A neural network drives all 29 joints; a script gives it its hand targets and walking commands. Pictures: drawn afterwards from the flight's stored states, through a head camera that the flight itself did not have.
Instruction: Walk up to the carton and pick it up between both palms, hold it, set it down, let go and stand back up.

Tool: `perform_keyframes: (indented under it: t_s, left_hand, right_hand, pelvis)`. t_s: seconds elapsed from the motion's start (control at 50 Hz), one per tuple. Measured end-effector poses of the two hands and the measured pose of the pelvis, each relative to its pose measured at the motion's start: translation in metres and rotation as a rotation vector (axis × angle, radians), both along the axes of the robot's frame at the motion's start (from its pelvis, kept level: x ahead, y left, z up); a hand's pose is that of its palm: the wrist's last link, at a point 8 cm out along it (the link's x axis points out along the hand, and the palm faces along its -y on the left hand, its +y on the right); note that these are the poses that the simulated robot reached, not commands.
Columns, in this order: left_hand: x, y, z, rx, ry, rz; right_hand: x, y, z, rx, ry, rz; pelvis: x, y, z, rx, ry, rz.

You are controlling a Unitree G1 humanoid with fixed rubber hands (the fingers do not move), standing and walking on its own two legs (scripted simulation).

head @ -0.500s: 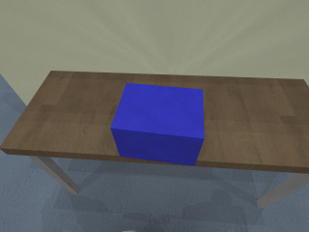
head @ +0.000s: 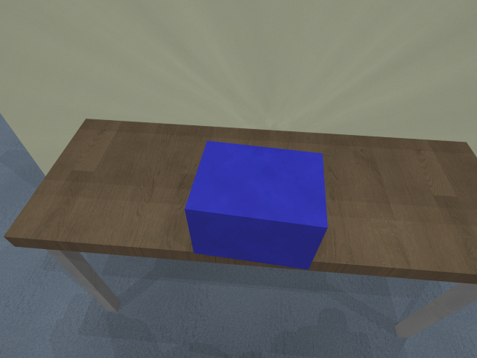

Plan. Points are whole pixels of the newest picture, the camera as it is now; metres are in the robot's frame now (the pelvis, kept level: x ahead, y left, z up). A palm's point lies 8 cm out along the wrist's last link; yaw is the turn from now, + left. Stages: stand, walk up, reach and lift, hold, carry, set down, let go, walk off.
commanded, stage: walk up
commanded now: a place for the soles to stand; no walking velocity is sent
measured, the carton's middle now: (256, 204) +0.44 -0.02 -0.05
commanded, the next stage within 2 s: reach and lift in 0.94 s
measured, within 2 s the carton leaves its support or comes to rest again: neither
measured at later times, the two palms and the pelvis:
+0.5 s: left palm out of the picture +0.01 +0.23 -0.14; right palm out of the picture +0.01 -0.27 -0.14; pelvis +0.00 -0.02 +0.00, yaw +2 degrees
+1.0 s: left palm out of the picture +0.00 +0.23 -0.15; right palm out of the picture +0.02 -0.27 -0.14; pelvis -0.01 -0.02 -0.01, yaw +4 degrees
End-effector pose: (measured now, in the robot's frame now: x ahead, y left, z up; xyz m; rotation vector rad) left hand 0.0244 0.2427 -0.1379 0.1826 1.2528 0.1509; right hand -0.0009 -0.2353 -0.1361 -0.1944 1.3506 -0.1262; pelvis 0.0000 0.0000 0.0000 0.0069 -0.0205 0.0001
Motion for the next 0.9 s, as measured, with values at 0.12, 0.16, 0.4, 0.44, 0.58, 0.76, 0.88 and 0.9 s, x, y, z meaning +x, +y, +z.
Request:
perform_keyframes:
  t_s: [0.12,0.16,0.4,0.44,0.58,0.76,0.88,0.9]
  left_hand:
    - [0.007,-0.001,0.001,0.001,0.009,-0.011]
    - [0.006,-0.001,0.001,0.008,0.016,-0.009]
    - [-0.008,-0.008,0.003,0.023,0.058,0.012]
    - [-0.01,-0.01,0.003,0.022,0.06,0.018]
    - [-0.018,-0.015,0.002,0.012,0.071,0.036]
    - [-0.027,-0.017,0.0,0.005,0.086,0.051]
    - [-0.031,-0.016,-0.001,0.002,0.093,0.055]
    - [-0.032,-0.016,-0.001,0.002,0.092,0.056]
  right_hand:
    - [0.003,-0.004,0.0,-0.006,-0.007,0.005]
    - [0.003,-0.008,0.0,-0.013,-0.002,0.009]
    - [0.01,-0.029,-0.002,-0.027,0.006,0.038]
    - [0.01,-0.031,-0.002,-0.028,0.006,0.045]
    - [0.012,-0.033,-0.002,-0.028,0.012,0.061]
    - [0.011,-0.032,-0.002,-0.03,0.018,0.071]
    - [0.01,-0.031,-0.001,-0.033,0.016,0.073]
    - [0.009,-0.03,-0.001,-0.033,0.017,0.073]
  pelvis:
    - [0.002,0.001,0.0,-0.001,-0.008,0.002]
    - [0.002,0.0,0.0,-0.001,-0.01,0.006]
    - [0.001,-0.012,0.0,-0.006,-0.014,0.023]
    - [0.001,-0.014,0.0,-0.008,-0.014,0.028]
    - [0.001,-0.018,0.0,-0.012,-0.017,0.037]
    - [-0.001,-0.018,0.0,-0.013,-0.018,0.051]
    - [-0.001,-0.017,0.0,-0.014,-0.022,0.057]
    - [-0.002,-0.017,0.0,-0.014,-0.022,0.058]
